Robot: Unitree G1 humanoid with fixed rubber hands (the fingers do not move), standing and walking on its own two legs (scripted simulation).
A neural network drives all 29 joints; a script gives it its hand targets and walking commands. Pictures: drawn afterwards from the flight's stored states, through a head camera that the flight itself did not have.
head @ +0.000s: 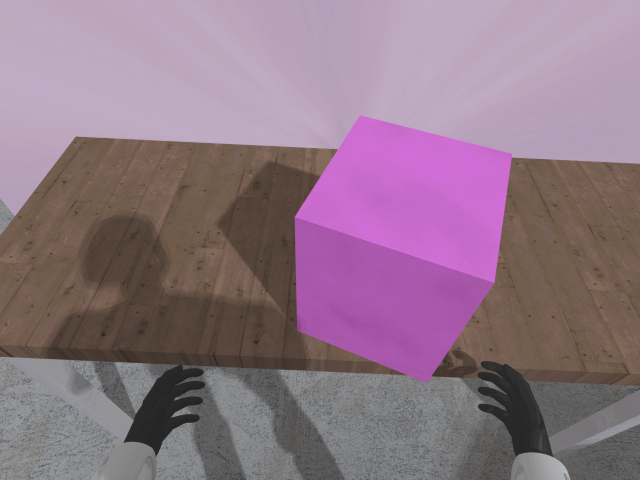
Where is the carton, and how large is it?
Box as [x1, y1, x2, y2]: [295, 115, 511, 382]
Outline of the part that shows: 360,115 295,216 297,330 426,382 494,282 511,154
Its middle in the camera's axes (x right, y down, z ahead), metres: +0.10 +0.02 +0.53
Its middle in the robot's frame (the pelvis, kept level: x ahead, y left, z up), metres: +0.38 -0.07 +0.06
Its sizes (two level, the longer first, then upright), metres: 0.210 0.200 0.250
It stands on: a table, 0.71 m high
